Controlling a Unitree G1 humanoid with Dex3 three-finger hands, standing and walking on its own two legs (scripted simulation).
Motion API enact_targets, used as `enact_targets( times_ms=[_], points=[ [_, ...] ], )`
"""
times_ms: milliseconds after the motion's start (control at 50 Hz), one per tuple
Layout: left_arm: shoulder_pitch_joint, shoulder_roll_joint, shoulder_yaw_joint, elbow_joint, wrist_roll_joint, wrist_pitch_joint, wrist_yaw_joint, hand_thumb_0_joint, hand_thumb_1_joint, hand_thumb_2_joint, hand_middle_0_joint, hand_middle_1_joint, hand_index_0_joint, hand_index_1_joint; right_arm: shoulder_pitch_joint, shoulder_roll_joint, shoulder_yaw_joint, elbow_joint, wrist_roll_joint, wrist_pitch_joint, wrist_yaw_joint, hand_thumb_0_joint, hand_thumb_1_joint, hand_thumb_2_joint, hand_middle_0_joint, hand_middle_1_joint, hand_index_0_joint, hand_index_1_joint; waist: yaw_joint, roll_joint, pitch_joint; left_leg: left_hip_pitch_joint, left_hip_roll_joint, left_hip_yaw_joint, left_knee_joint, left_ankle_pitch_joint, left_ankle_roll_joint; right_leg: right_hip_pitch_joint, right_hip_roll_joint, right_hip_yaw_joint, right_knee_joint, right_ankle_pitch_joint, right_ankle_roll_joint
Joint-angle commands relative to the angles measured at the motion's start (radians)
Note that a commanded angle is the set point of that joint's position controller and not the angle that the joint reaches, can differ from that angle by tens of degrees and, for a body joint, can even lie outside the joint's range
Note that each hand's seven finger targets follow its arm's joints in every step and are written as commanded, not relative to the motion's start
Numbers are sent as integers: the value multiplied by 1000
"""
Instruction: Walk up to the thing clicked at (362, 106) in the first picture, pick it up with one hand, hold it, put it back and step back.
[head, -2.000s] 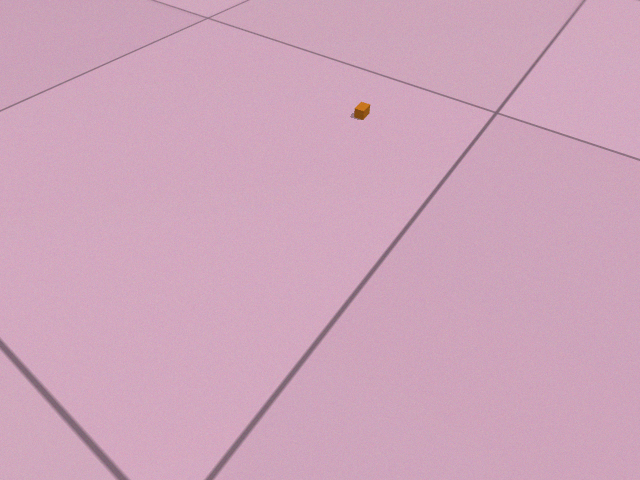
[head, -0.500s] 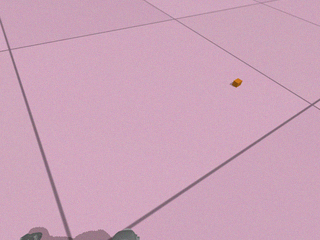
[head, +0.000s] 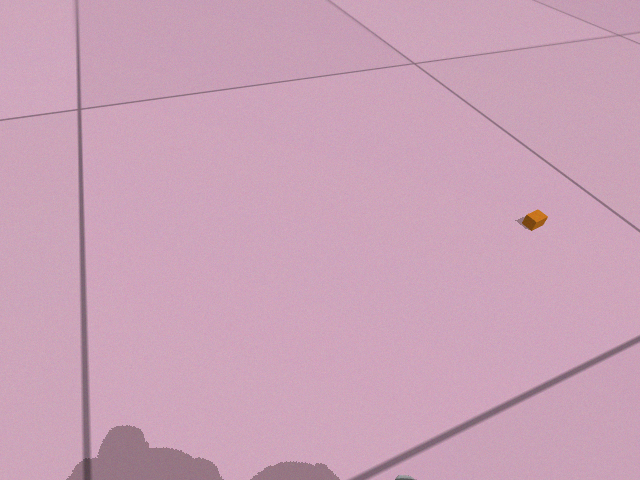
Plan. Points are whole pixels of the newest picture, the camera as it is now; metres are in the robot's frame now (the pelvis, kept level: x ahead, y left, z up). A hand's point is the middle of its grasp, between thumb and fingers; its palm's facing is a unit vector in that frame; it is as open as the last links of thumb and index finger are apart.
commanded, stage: walk up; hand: left
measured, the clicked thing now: (534, 220) +1.39 -0.96 -0.73
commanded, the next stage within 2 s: none
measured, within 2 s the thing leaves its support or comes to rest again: neither
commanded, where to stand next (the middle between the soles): +1.22 -1.36 m, yaw +34 degrees
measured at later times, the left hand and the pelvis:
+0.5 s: hand (255, 478) +0.17 +0.11 -0.18, palm faces +0.20 -0.94 -0.28, open 7.4 cm; pelvis +0.22 -0.14 -0.02, yaw +13 degrees
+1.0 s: hand (366, 318) +0.41 -0.05 -0.12, palm faces +0.31 -0.87 -0.38, open 7.4 cm; pelvis +0.42 -0.35 +0.00, yaw +21 degrees
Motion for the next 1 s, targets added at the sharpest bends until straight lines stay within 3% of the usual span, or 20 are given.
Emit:
enact_targets(
  times_ms=[0, 20, 40, 60, 160, 200, 280, 360, 380, 400, 420, 440, 520, 580, 740, 820, 840, 880, 940, 980],
  points=[
    [185, 183, 79, -20, -3, -65, 39, 0, 900, 900, -200, -300, -200, -300, -201, -288, -81, -119, -9, -5, -52, 0, -900, -900, 200, 300, 200, 300, 194, 72, -85, -457, 48, -14, 233, -133, 149, 543, 72, -69, -192, -68, -39],
    [302, 264, 102, 4, 13, -77, 59, 0, 900, 900, -200, -300, -200, -300, -164, -168, -41, -121, -5, -5, -55, 0, -900, -900, 200, 300, 200, 300, 258, -225, -93, -638, -83, 119, 623, -175, 96, 614, -56, 161, -340, -329, -23],
    [213, 324, 95, -36, 23, -86, 74, 0, 900, 900, -200, -300, -200, -300, -138, -139, -27, -137, 10, 0, -64, 0, -900, -900, 200, 300, 200, 300, 207, -310, -26, -823, -150, 115, 797, -210, 62, 587, -214, 432, -559, -559, -49],
    [54, 356, 84, -81, 1, -86, 80, 0, 900, 900, -200, -300, -200, -300, -69, -214, -42, -114, 6, 6, -74, 0, -900, -900, 200, 300, 200, 300, 114, -258, -10, -767, -67, 80, 866, -151, 64, 484, -298, 659, -698, -634, -103],
    [-3, 159, 31, -76, -21, -110, 98, 0, 900, 900, -200, -300, -200, -300, -20, -234, -44, -8, 40, -3, -42, 0, -900, -900, 200, 300, 200, 300, 31, -114, 84, -556, 13, 46, 578, 50, 80, 374, -63, 22, -432, 95, -105],
    [47, 120, 17, -85, -17, -111, 103, 0, 900, 900, -200, -300, -200, -300, -69, -206, -33, -35, 35, -1, -32, 0, -900, -900, 200, 300, 200, 300, 47, -84, 67, -543, -23, 79, 469, 74, 74, 430, -42, -70, -398, 351, -136],
    [40, 132, 16, -153, -6, -95, 90, 0, 900, 900, -200, -300, -200, -300, -123, -187, -30, -121, 46, 1, -27, 0, -900, -900, 200, 300, 200, 300, 48, -27, 45, -375, -42, 190, 197, 186, 60, 377, -66, -126, -421, 380, -164],
    [22, 116, 6, -228, -14, -77, 90, 0, 900, 900, -200, -300, -200, -300, 180, -215, -72, -62, 43, 18, -61, 0, -900, -900, 200, 300, 200, 300, -86, 73, -109, 170, -83, 203, 79, 348, 103, 163, -8, -211, -55, 556, -108],
    [41, 95, -3, -242, -12, -79, 95, 0, 900, 900, -200, -300, -200, -300, 252, -260, -93, -58, 39, 21, -77, 0, -900, -900, 200, 300, 200, 300, -131, 120, -134, 333, -43, 117, 65, 274, 145, 14, 37, -213, 97, 526, -74],
    [87, 46, -12, -255, -2, -78, 97, 0, 900, 900, -200, -300, -200, -300, 289, -306, -111, -75, 28, 21, -91, 0, -900, -900, 200, 300, 200, 300, -143, 275, -151, 481, 140, -213, -8, 133, 216, -218, 122, -166, 321, -27, -46],
    [123, 71, -6, -261, 10, -68, 96, 0, 900, 900, -200, -300, -200, -300, 268, -380, -133, -126, 29, 19, -108, 0, -900, -900, 200, 300, 200, 300, -123, 270, -200, 461, 390, -627, -106, -108, 294, -314, 153, -73, 534, -289, -7],
    [125, 188, 16, -257, 6, -53, 101, 0, 900, 900, -200, -300, -200, -300, 177, -383, -126, -172, 63, 13, -116, 0, -900, -900, 200, 300, 200, 300, -105, 117, -162, 397, 491, -780, -185, -109, 367, -364, 121, 71, 645, -244, 31],
    [35, 168, 30, -243, -15, -42, 87, 0, 900, 900, -200, -300, -200, -300, 25, -288, -72, -161, 48, -10, -111, 0, -900, -900, 200, 300, 200, 300, -34, 84, 28, -92, 260, -281, -165, 173, 264, -170, 21, 100, 566, -87, 2],
    [110, 136, 33, -223, -11, -19, 54, 0, 900, 900, -200, -300, -200, -300, -52, -319, -72, -154, 30, -33, -81, 0, -900, -900, 200, 300, 200, 300, 24, 225, 100, -309, 153, -104, -206, -77, 223, -78, 12, 51, 418, 7, -8],
    [-45, 125, 51, -258, -18, -4, 20, 0, 900, 900, -200, -300, -200, -300, -62, -414, -104, -124, 0, -32, -67, 0, -900, -900, 200, 300, 200, 300, -16, 362, 61, -358, 164, -101, -220, -238, 196, 55, 20, -23, 100, 14, -11],
    [235, 167, 87, -147, -9, -20, 47, 0, 900, 900, -200, -300, -200, -300, -117, -300, -71, -121, -9, 4, -85, 0, -900, -900, 200, 300, 200, 300, 150, 89, -109, -490, 51, 77, 317, -81, 131, 517, 108, -89, -193, -54, -35],
    [288, 236, 99, -137, 16, -31, 64, 0, 900, 900, -200, -300, -200, -300, -51, -173, -28, -110, 4, 11, -89, 0, -900, -900, 200, 300, 200, 300, 194, -195, -86, -717, -88, 149, 636, -222, 81, 572, -1, 111, -336, -200, -42],
    [65, 331, 100, -217, -8, -49, 95, 0, 900, 900, -200, -300, -200, -300, 42, -220, -45, -89, 11, 20, -123, 0, -900, -900, 200, 300, 200, 300, 50, -258, -53, -742, -45, 45, 809, -161, 62, 445, -222, 551, -583, -420, -162],
    [-10, 209, 64, -215, -24, -54, 105, 0, 900, 900, -200, -300, -200, -300, -2, -284, -58, -17, 43, 10, -106, 0, -900, -900, 200, 300, 200, 300, 6, -136, 31, -579, -17, 2, 659, -36, 63, 283, -67, 208, -472, -199, -137],
    [-10, 146, 44, -208, -23, -61, 107, 0, 900, 900, -200, -300, -200, -300, 79, -258, -43, 16, 37, 5, -97, 0, -900, -900, 200, 300, 200, 300, -13, -136, 42, -533, -34, 53, 548, -10, 55, 318, -27, 100, -388, 45, -212]
  ],
)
